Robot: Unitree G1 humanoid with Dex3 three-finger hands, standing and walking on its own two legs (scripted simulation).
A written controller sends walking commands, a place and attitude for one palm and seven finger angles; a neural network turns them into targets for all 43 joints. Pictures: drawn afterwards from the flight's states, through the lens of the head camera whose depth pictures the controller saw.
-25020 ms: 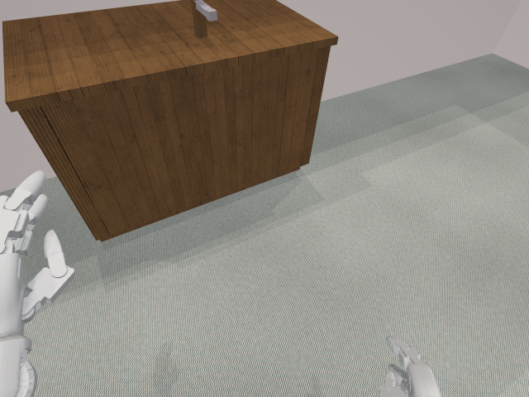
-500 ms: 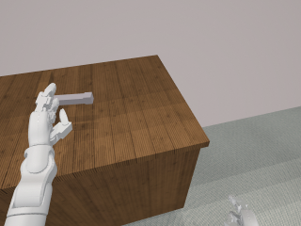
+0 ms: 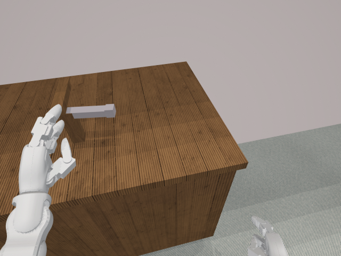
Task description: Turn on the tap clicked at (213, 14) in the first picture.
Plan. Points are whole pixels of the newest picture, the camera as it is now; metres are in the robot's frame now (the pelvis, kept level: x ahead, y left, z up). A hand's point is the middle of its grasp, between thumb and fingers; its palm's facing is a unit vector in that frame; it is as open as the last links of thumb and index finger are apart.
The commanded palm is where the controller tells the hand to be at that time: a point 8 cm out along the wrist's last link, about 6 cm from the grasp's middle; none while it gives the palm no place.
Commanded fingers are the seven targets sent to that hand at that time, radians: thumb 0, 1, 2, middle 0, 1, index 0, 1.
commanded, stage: draw the hand back beside the body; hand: left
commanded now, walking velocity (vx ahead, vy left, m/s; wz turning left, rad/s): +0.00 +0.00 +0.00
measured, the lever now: (110, 110) +0.46 +0.23 +0.10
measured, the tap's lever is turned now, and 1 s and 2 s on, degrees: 81 81 81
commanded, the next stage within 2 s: step back with the hand held close in 0.58 s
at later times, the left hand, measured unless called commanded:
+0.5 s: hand (50, 182) +0.19 +0.25 +0.15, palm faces +0.43 -0.84 -0.33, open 7.4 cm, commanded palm +0.16 +0.28 +0.17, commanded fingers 0.00 0.90 0.90 -0.20 -0.30 -0.20 -0.30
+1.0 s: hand (48, 189) +0.18 +0.25 +0.14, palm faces +0.34 -0.85 -0.40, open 7.4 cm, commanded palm +0.14 +0.29 +0.17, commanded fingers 0.00 0.90 0.90 -0.20 -0.30 -0.20 -0.30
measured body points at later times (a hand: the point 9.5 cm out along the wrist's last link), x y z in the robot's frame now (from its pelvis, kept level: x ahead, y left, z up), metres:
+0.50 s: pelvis +0.00 +0.00 +0.00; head -0.02 -0.02 +0.45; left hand +0.17 +0.29 +0.17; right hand +0.20 -0.21 -0.08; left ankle +0.01 +0.13 -0.74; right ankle -0.02 -0.11 -0.74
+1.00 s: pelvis -0.03 +0.01 -0.01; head -0.02 +0.00 +0.44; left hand +0.16 +0.29 +0.17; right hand +0.16 -0.22 -0.08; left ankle +0.01 +0.13 -0.74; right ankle -0.02 -0.11 -0.74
